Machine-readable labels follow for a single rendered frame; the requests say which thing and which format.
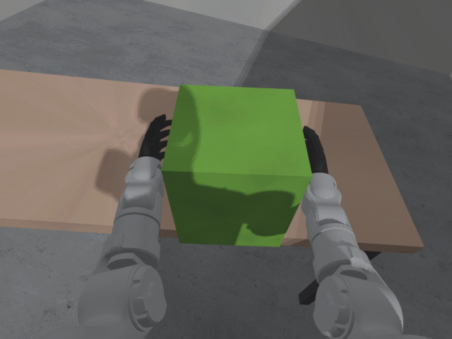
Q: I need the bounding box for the left robot hand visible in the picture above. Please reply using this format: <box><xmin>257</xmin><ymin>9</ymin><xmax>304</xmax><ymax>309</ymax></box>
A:
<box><xmin>138</xmin><ymin>114</ymin><xmax>172</xmax><ymax>161</ymax></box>

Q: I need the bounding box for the robot right upper arm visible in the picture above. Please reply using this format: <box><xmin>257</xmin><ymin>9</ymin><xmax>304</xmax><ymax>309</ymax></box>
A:
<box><xmin>313</xmin><ymin>274</ymin><xmax>431</xmax><ymax>339</ymax></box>

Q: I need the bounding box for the left robot forearm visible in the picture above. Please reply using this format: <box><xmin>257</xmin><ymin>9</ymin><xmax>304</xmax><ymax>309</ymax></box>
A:
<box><xmin>78</xmin><ymin>156</ymin><xmax>165</xmax><ymax>323</ymax></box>

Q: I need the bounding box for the carton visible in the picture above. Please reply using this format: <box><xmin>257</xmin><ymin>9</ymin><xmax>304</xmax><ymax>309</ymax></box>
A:
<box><xmin>161</xmin><ymin>85</ymin><xmax>313</xmax><ymax>247</ymax></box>

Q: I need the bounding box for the robot left upper arm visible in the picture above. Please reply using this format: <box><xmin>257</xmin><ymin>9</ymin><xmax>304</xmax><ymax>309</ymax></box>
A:
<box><xmin>39</xmin><ymin>263</ymin><xmax>167</xmax><ymax>339</ymax></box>

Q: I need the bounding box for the right robot forearm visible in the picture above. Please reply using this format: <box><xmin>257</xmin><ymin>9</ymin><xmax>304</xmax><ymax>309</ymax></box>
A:
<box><xmin>301</xmin><ymin>172</ymin><xmax>403</xmax><ymax>315</ymax></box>

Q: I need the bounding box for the right robot hand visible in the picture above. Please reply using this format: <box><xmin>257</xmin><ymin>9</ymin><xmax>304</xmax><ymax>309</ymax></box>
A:
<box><xmin>302</xmin><ymin>126</ymin><xmax>328</xmax><ymax>174</ymax></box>

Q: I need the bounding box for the table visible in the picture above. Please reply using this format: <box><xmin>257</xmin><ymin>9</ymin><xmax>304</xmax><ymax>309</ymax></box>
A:
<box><xmin>0</xmin><ymin>69</ymin><xmax>424</xmax><ymax>305</ymax></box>

